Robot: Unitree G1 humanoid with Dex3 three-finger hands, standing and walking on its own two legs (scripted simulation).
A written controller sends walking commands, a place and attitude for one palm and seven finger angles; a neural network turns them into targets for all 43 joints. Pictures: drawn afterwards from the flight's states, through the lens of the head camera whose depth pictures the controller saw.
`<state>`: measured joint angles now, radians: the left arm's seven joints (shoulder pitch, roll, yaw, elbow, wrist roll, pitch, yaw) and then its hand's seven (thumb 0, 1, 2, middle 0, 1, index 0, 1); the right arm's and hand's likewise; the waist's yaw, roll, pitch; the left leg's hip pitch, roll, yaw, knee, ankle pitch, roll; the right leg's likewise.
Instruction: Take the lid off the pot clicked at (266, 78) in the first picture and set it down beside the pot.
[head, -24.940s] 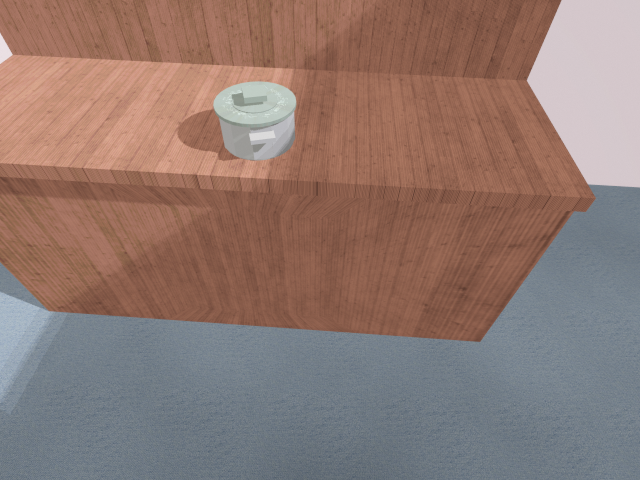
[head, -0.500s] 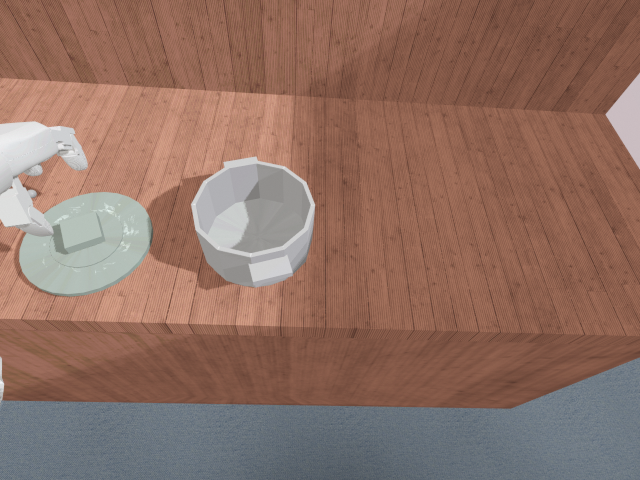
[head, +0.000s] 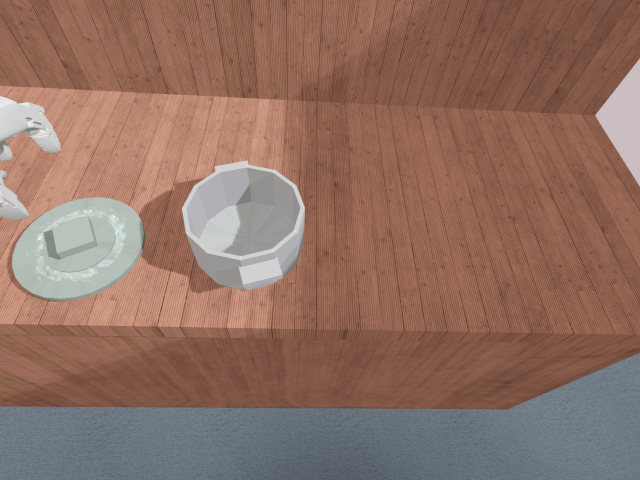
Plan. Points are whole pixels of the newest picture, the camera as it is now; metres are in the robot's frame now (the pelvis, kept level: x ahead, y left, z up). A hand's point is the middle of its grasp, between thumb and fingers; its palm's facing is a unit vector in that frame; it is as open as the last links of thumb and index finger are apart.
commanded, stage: draw the hand back to the body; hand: left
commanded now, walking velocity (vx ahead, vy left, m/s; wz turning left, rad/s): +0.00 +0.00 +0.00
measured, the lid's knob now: (74, 236) +0.44 +0.36 -0.02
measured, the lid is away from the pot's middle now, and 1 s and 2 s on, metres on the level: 0.25 0.25 0.25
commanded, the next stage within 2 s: none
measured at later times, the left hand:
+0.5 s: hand out of the picture +0.39 +0.36 +0.12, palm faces -0.38 -0.11 -0.92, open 11.0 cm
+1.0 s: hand (57, 194) +0.37 +0.27 +0.16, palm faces +0.45 -0.83 -0.33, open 10.2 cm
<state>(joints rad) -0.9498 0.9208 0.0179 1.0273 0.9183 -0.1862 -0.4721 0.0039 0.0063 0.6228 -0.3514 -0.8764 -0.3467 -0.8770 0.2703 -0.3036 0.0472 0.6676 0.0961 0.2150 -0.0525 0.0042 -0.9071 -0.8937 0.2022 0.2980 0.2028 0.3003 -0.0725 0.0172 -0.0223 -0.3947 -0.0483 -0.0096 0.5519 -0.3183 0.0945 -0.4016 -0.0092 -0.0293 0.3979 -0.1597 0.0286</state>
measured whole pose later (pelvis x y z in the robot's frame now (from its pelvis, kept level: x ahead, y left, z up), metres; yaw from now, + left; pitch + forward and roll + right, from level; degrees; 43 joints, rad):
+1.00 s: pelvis +0.03 -0.04 +0.01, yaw +0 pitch +1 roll -2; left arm -0.21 0.48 0.39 0.22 -0.05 -0.05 0.06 0.00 0.20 0.68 -0.32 -0.75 -0.31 -0.75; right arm 0.22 -0.26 0.04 0.66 0.05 0.01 -0.06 0.01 -0.91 -0.89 0.20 0.30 0.20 0.30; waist 0.00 0.04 0.04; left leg -0.10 -0.01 -0.02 0.39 -0.30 0.03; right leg -0.15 0.03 -0.02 0.32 -0.18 -0.01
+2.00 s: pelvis +0.00 -0.06 +0.01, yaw +0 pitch -4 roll -1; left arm 0.39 0.33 0.31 -0.32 -0.09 -0.08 0.10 0.02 0.89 0.90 -0.21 -0.30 -0.20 -0.30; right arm 0.14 -0.24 0.04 0.67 0.03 -0.08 -0.08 0.01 -0.91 -0.89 0.20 0.30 0.20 0.30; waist 0.05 0.07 0.03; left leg -0.06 0.01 -0.02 0.41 -0.28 0.00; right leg -0.12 0.05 -0.03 0.36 -0.17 -0.04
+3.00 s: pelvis -0.03 -0.03 -0.01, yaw +0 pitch +2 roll -1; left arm 0.64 0.42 0.41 -0.62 -0.07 -0.17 0.09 0.02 0.89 0.90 -0.21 -0.30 -0.21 -0.30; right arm 0.18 -0.20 -0.01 0.55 0.04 0.03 -0.06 0.01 -0.91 -0.89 0.20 0.30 0.20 0.30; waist 0.01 0.01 0.03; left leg -0.31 -0.04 0.00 0.59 -0.32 0.05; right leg -0.36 -0.01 -0.02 0.55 -0.21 0.01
